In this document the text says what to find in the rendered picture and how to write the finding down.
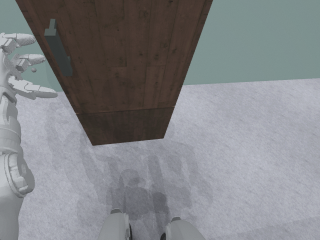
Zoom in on robot left upper arm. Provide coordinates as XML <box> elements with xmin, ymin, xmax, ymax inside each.
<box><xmin>0</xmin><ymin>153</ymin><xmax>35</xmax><ymax>240</ymax></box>

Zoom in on right robot thigh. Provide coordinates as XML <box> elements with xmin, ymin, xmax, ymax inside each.
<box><xmin>165</xmin><ymin>220</ymin><xmax>206</xmax><ymax>240</ymax></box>

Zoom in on handle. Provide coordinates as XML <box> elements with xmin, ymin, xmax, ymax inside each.
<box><xmin>44</xmin><ymin>19</ymin><xmax>73</xmax><ymax>77</ymax></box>

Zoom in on robot right shin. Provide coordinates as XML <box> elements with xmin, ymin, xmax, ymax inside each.
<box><xmin>166</xmin><ymin>216</ymin><xmax>181</xmax><ymax>240</ymax></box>

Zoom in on robot left forearm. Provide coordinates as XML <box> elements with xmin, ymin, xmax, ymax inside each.
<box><xmin>0</xmin><ymin>86</ymin><xmax>24</xmax><ymax>158</ymax></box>

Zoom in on cupboard door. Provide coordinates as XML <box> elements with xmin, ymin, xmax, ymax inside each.
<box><xmin>23</xmin><ymin>0</ymin><xmax>208</xmax><ymax>114</ymax></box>

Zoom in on left robot hand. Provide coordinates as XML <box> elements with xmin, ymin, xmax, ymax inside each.
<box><xmin>0</xmin><ymin>32</ymin><xmax>58</xmax><ymax>100</ymax></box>

